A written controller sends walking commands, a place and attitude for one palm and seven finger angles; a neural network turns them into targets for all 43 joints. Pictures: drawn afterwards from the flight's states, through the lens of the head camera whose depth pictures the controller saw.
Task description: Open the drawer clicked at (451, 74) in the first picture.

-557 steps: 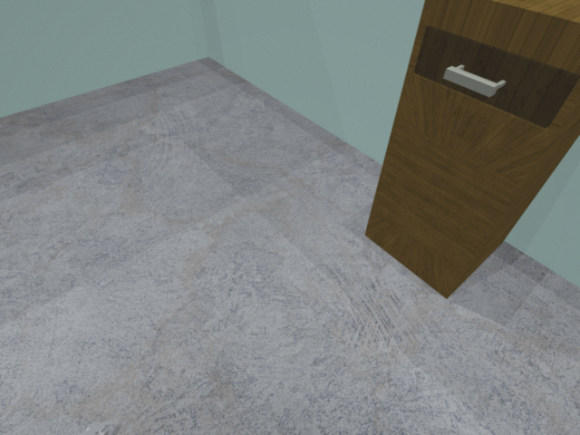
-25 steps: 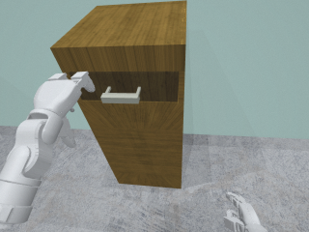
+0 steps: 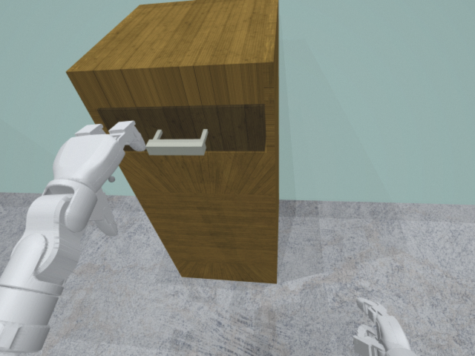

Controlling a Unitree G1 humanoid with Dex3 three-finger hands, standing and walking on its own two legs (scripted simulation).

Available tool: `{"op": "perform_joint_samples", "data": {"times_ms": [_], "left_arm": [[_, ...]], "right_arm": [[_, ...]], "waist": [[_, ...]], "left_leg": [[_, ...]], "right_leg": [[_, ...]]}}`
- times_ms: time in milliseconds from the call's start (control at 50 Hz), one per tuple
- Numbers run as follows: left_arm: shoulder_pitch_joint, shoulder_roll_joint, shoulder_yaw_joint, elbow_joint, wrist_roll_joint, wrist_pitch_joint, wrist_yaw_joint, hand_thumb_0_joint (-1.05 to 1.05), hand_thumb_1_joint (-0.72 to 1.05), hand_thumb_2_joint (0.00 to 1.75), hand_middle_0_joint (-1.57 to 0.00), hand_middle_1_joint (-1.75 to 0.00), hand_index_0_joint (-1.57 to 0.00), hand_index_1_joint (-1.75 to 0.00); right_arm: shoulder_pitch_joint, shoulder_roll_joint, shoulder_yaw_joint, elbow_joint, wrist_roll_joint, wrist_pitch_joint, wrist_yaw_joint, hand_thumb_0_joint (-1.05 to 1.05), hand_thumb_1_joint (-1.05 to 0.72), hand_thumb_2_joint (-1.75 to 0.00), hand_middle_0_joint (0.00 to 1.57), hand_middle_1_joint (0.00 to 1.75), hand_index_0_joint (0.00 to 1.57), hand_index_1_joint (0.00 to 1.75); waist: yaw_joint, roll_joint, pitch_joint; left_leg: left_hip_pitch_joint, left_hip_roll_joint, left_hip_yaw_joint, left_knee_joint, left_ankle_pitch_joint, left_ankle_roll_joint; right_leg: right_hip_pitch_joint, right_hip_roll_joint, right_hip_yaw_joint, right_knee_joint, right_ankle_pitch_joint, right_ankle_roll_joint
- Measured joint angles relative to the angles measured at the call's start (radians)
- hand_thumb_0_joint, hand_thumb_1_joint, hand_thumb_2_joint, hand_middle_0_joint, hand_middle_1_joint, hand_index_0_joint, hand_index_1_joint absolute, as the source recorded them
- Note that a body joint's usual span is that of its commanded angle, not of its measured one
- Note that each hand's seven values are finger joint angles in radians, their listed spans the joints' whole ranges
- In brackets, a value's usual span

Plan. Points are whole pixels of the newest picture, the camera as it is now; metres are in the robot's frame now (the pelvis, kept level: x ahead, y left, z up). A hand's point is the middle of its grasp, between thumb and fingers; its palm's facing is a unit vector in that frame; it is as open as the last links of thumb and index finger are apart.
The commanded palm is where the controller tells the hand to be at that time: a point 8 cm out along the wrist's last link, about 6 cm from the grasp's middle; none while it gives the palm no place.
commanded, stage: move the hooked fingers above the handle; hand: left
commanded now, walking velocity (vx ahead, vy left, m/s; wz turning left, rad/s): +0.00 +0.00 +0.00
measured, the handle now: (178, 140) +0.54 +0.22 +0.07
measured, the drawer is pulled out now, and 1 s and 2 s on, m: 0.00 0.00 0.00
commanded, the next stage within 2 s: none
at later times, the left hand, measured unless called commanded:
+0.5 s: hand (139, 167) +0.38 +0.23 +0.14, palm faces -0.01 -0.06 -1.00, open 13.9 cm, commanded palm +0.36 +0.24 +0.21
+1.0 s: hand (171, 148) +0.44 +0.19 +0.13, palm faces +0.01 -0.07 -1.00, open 13.8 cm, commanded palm +0.42 +0.23 +0.20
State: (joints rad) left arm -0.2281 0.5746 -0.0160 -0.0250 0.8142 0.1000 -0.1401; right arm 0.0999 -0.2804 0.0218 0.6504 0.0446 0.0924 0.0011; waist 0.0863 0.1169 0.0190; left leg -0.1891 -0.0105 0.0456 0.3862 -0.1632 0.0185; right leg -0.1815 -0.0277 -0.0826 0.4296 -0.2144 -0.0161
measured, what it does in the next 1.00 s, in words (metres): stands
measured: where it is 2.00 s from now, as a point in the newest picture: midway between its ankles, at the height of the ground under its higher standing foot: outside the picture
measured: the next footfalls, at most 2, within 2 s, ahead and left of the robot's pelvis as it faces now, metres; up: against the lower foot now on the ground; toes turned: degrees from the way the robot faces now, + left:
none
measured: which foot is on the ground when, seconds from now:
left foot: down 0.00-1.00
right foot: down 0.00-1.00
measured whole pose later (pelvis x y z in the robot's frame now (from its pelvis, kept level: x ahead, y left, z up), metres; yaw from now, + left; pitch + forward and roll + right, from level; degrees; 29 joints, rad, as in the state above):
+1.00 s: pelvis +0.04 +0.01 +0.00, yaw -1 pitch +5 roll +1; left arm -0.50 0.49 -0.14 0.29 0.88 0.00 -0.07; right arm 0.16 -0.26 0.00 0.65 0.04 0.15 -0.02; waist 0.04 0.08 -0.04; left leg -0.28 -0.02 0.06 0.44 -0.24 0.03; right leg -0.27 -0.03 -0.07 0.47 -0.28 -0.01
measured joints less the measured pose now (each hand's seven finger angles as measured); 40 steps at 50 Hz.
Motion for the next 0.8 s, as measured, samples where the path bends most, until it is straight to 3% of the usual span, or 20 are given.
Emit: {"op": "perform_joint_samples", "data": {"times_ms": [100,200,300,400,500,600,700,800], "left_arm": [[-0.047,-0.008,-0.039,0.072,0.010,-0.038,-0.016,0.00,-0.50,0.30,-0.32,-1.20,-0.32,-1.20],[-0.083,0.006,-0.016,0.109,0.012,-0.093,0.005,0.00,-0.50,0.30,-0.33,-1.20,-0.32,-1.20],[-0.118,0.017,0.020,0.164,0.012,-0.071,0.019,0.00,-0.49,0.30,-0.32,-1.20,-0.32,-1.20],[-0.111,0.009,0.009,0.170,0.019,-0.041,-0.004,0.00,-0.49,0.30,-0.32,-1.20,-0.32,-1.20],[-0.095,-0.007,-0.021,0.162,0.016,-0.088,-0.011,0.00,-0.49,0.30,-0.32,-1.20,-0.32,-1.20],[-0.117,-0.012,-0.018,0.168,0.021,-0.134,0.038,0.00,-0.49,0.30,-0.33,-1.20,-0.32,-1.20],[-0.176,-0.016,-0.005,0.229,0.034,-0.086,0.086,0.00,-0.49,0.30,-0.33,-1.20,-0.32,-1.20],[-0.241,-0.025,-0.057,0.312,0.064,0.004,0.051,0.00,-0.49,0.30,-0.32,-1.20,-0.32,-1.20]], "right_arm": [[-0.009,0.006,0.008,-0.004,-0.001,-0.010,-0.017,0.02,-0.91,-0.90,0.20,0.30,0.20,0.30],[-0.001,0.009,0.004,-0.002,-0.006,-0.012,-0.025,0.02,-0.91,-0.90,0.20,0.30,0.20,0.30],[0.016,-0.003,-0.006,0.003,-0.003,0.008,-0.020,0.02,-0.91,-0.90,0.20,0.30,0.20,0.30],[0.037,-0.022,-0.018,-0.002,-0.002,0.028,-0.015,0.02,-0.91,-0.90,0.20,0.30,0.20,0.30],[0.047,-0.021,-0.023,-0.001,-0.004,0.033,-0.023,0.02,-0.91,-0.90,0.20,0.30,0.20,0.30],[0.053,-0.006,-0.030,0.004,-0.007,0.025,-0.022,0.02,-0.91,-0.90,0.20,0.30,0.20,0.30],[0.052,0.003,-0.028,0.013,0.000,0.039,-0.010,0.01,-0.91,-0.90,0.20,0.30,0.20,0.30],[0.053,0.005,-0.021,0.004,0.007,0.061,-0.005,0.01,-0.91,-0.90,0.20,0.30,0.20,0.30]], "waist": [[-0.006,-0.010,0.001],[-0.012,-0.023,-0.004],[-0.017,-0.024,-0.013],[-0.022,-0.017,-0.018],[-0.027,-0.023,-0.017],[-0.027,-0.032,-0.025],[-0.027,-0.031,-0.041],[-0.032,-0.031,-0.046]], "left_leg": [[-0.003,0.004,-0.012,0.005,-0.005,-0.006],[-0.008,0.011,-0.013,0.010,-0.016,-0.012],[-0.019,0.013,-0.010,0.014,-0.026,-0.014],[-0.032,0.009,-0.007,0.018,-0.036,-0.010],[-0.041,0.005,-0.005,0.024,-0.047,-0.005],[-0.055,0.004,-0.002,0.032,-0.057,-0.003],[-0.069,0.002,0.002,0.037,-0.064,-0.001],[-0.083,-0.004,0.001,0.039,-0.065,0.004]], "right_leg": [[0.002,0.004,-0.011,0.001,-0.008,-0.006],[-0.001,0.011,-0.012,0.000,-0.015,-0.012],[-0.012,0.014,-0.009,0.002,-0.023,-0.013],[-0.027,0.009,-0.005,0.008,-0.033,-0.009],[-0.036,0.005,-0.003,0.014,-0.043,-0.004],[-0.048,0.004,0.001,0.017,-0.049,-0.001],[-0.062,0.001,0.005,0.020,-0.052,0.003],[-0.076,-0.004,0.004,0.024,-0.055,0.006]]}}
